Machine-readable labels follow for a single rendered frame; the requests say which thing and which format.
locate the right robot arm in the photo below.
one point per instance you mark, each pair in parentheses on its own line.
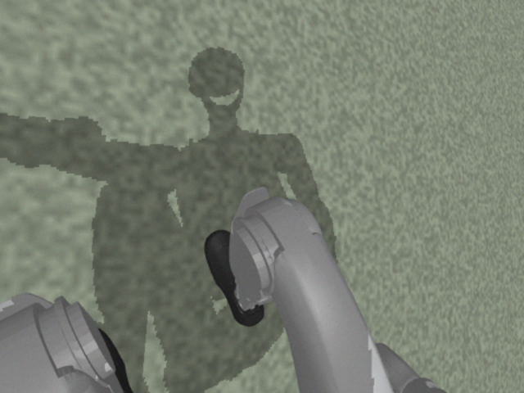
(422,385)

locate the right robot foot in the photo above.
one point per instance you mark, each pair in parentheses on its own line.
(217,256)

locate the right robot hand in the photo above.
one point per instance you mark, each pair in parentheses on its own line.
(399,372)

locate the left robot foot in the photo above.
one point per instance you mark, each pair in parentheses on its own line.
(120,370)

